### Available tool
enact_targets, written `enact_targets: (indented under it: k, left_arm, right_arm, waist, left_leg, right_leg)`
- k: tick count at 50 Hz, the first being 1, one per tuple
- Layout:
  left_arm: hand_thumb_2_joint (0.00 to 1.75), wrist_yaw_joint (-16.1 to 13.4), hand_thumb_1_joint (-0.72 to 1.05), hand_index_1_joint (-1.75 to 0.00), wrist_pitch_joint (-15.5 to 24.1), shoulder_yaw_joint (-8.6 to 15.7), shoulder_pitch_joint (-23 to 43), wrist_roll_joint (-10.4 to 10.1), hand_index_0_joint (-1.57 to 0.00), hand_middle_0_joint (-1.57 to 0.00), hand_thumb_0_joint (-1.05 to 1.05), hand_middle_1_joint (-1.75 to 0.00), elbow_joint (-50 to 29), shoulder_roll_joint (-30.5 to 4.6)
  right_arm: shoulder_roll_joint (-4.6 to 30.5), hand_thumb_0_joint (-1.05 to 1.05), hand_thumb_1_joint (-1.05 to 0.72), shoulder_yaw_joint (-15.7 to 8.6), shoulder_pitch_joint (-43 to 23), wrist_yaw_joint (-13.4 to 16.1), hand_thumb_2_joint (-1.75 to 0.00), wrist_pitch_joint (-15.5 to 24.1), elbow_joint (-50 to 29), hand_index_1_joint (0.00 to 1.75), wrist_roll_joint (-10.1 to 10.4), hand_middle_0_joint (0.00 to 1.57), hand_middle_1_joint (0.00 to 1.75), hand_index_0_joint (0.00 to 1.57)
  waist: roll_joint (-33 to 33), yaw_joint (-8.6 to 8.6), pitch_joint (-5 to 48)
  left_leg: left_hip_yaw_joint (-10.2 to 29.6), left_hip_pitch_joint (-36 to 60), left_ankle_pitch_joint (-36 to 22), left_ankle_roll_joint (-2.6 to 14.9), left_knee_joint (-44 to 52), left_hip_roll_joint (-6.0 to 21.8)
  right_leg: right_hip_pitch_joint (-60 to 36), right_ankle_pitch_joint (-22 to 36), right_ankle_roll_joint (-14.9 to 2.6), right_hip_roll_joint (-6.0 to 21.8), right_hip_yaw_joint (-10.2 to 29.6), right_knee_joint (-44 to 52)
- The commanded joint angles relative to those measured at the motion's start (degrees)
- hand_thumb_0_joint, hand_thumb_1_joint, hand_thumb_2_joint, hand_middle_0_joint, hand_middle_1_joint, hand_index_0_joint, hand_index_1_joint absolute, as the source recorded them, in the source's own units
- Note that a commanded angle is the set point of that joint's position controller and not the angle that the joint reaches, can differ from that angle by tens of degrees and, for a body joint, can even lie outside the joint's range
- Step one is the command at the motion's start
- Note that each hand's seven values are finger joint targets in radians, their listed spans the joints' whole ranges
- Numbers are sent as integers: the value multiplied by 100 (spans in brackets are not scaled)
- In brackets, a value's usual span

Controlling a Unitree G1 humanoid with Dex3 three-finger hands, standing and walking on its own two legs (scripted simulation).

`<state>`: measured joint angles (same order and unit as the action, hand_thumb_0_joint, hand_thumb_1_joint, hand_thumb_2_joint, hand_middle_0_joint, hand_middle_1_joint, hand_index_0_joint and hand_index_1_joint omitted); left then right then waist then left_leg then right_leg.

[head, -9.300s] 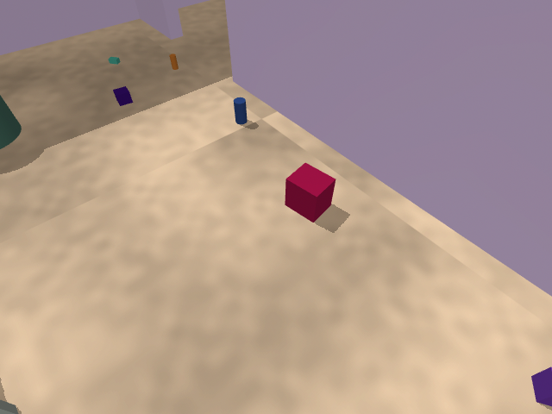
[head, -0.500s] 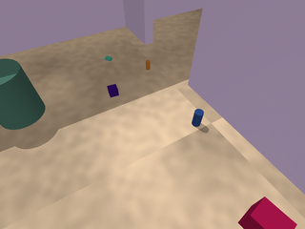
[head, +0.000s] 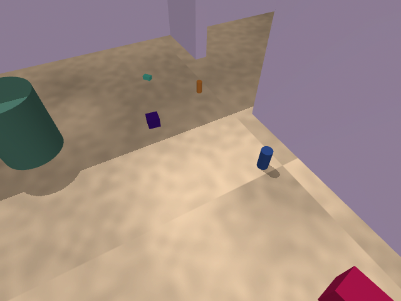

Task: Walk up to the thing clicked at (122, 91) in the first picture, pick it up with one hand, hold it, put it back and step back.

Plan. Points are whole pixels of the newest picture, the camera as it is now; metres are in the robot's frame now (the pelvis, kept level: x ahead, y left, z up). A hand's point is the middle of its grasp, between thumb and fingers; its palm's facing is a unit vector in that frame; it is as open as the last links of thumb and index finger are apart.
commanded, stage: stand
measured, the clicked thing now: (153, 120) +1.42 +0.29 -0.75
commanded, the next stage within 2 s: none
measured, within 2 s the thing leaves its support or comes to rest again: neither
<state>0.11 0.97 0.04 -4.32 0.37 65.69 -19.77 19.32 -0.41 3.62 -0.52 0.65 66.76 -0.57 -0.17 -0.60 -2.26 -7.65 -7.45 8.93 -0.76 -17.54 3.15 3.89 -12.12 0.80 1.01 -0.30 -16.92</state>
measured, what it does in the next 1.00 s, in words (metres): stands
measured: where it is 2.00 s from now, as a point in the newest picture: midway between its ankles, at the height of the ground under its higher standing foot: outside the picture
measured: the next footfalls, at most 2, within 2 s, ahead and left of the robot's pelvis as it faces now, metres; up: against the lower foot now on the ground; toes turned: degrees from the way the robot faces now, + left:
none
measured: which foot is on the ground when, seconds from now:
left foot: down 0.00-1.00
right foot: down 0.00-1.00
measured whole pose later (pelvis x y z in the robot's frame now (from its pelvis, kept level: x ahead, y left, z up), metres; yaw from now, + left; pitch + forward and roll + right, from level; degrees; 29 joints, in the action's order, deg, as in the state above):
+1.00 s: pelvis +0.00 +0.01 +0.00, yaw +1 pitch -2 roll +0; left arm -0.1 0.8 -0.4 -6.3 0.7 64.8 -19.9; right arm 19.7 -0.4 4.8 -0.5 0.3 66.1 -0.5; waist 0.1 -0.5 -2.2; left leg -6.9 -6.4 8.8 -0.3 -17.1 2.4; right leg 2.0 -11.8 1.3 1.7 -1.1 -15.6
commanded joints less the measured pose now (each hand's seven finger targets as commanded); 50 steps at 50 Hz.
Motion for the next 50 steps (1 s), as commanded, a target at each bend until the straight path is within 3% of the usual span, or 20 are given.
enact_targets:
  k: [1,9,20,31,50]
  left_arm:
    - [90,-76,90,-30,101,244,221,-5,-20,-20,0,-30,-321,-1188]
    - [90,-93,90,-30,109,250,197,9,-20,-20,0,-30,-362,-1255]
    - [90,-96,90,-30,83,238,135,20,-20,-20,0,-30,-348,-1223]
    - [90,-98,90,-30,93,236,94,19,-20,-20,0,-30,-388,-1245]
    - [90,-92,90,-30,86,208,30,22,-20,-20,0,-30,-427,-1253]
  right_arm:
    - [1263,0,-90,-239,-312,76,-90,137,-333,30,-14,20,30,20]
    - [1237,0,-90,-255,-291,86,-90,130,-353,30,-10,20,30,20]
    - [1214,0,-90,-238,-359,86,-90,110,-388,30,8,20,30,20]
    - [1257,0,-90,-232,-241,94,-90,117,-402,30,0,20,30,20]
    - [1258,0,-90,-221,-183,66,-90,112,-400,30,-15,20,30,20]
  waist:
    - [17,4,573]
    - [67,-26,713]
    - [111,2,429]
    - [26,7,599]
    - [30,1,437]
  left_leg:
    - [664,660,-1035,106,193,704]
    - [663,810,-1541,128,118,747]
    - [711,683,-1194,108,229,699]
    - [677,782,-1453,155,140,708]
    - [758,600,-996,135,234,671]
  right_leg:
    - [338,1290,-130,722,473,251]
    - [156,1747,-133,757,411,184]
    - [296,1279,-111,716,357,306]
    - [142,1567,-144,790,381,261]
    - [222,1096,-143,764,359,401]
